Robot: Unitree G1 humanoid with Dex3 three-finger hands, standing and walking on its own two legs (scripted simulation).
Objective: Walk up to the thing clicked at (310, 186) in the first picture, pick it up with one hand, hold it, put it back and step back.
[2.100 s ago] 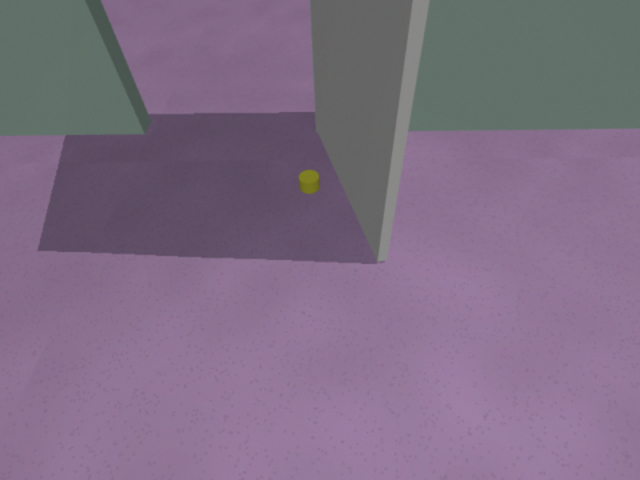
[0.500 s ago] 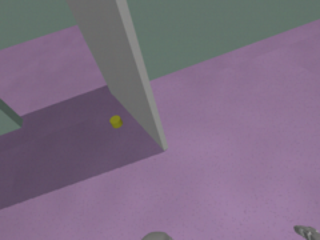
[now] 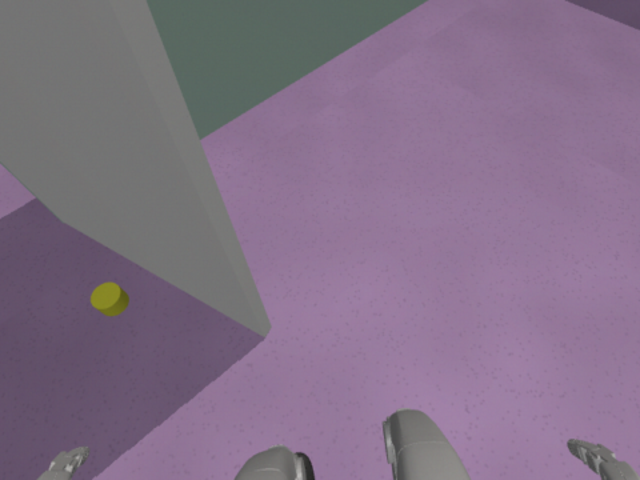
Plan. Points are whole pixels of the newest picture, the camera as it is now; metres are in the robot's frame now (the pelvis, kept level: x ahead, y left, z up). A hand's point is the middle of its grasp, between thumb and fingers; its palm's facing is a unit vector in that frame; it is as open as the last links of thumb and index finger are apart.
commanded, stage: walk up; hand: left
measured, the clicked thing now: (110, 299) +0.68 +0.69 -0.73
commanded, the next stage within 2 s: none
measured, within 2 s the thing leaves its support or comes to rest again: neither
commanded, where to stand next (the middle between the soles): +0.28 +0.83 m, yaw -57 degrees
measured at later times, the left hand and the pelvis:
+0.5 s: hand out of the picture +0.24 +0.51 -0.12, palm faces -0.22 -0.73 -0.64, open 7.4 cm; pelvis +0.14 +0.20 -0.04, yaw -13 degrees
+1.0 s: hand out of the picture +0.43 +0.68 -0.15, palm faces -0.46 -0.68 -0.56, open 7.4 cm; pelvis +0.21 +0.46 -0.04, yaw -29 degrees
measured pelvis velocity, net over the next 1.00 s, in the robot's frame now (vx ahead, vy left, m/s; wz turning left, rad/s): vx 0.21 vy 0.46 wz -0.50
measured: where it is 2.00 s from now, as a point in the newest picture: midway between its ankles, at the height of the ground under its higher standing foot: outside the picture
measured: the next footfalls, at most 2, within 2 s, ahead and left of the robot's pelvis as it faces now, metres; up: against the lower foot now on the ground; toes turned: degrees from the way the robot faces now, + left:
right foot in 0.20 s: +0.20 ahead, -0.04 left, +0.00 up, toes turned -15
left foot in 0.58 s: +0.27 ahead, +0.42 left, +0.00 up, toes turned -17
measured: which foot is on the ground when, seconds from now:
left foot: down 0.00-0.22, up 0.24-0.56, down 0.58-0.94, up 0.96-1.00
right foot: up 0.00-0.18, down 0.20-0.60, up 0.62-0.90, down 0.92-1.00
